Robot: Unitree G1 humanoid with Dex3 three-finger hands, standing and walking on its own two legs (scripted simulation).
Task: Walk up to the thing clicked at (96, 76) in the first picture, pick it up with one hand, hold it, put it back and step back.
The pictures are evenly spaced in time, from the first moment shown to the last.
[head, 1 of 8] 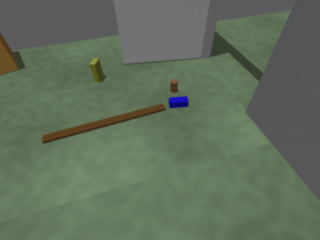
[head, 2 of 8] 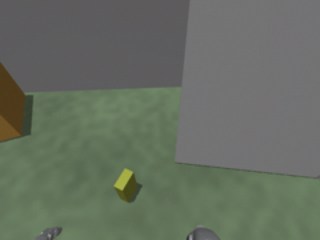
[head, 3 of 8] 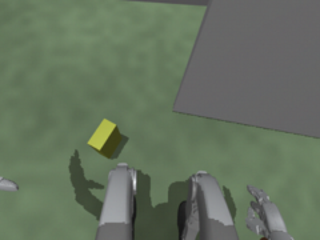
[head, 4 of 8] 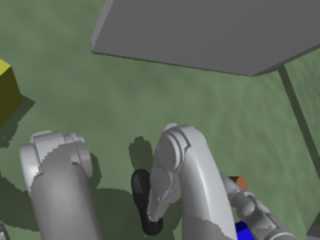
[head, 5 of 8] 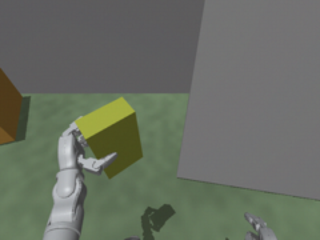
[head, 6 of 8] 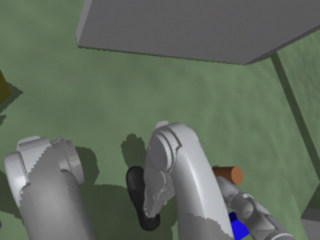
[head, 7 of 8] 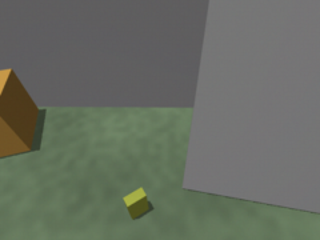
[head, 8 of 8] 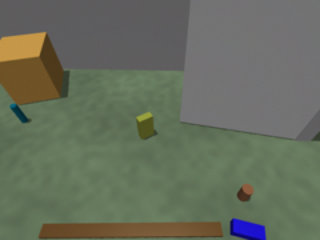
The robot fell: no
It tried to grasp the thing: yes
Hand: left
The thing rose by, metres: 0.68
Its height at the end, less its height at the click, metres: +0.00
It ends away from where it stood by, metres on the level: 0.06
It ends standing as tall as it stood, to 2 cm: yes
